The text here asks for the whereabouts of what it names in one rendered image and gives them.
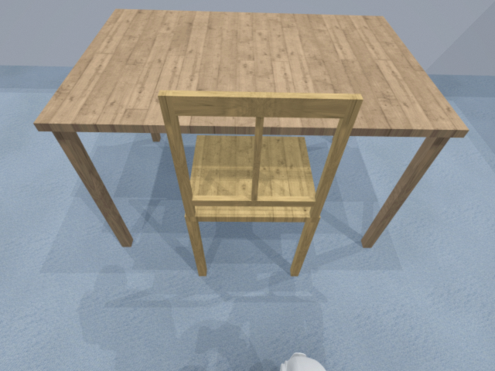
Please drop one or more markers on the robot right shin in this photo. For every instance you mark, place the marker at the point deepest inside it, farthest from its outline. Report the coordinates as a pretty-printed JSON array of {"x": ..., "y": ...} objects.
[{"x": 298, "y": 354}]

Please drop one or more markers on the table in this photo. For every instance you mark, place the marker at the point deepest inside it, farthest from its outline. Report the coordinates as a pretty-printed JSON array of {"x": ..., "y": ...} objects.
[{"x": 114, "y": 86}]

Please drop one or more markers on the chair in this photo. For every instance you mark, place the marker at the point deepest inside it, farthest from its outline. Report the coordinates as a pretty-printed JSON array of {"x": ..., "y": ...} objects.
[{"x": 254, "y": 178}]

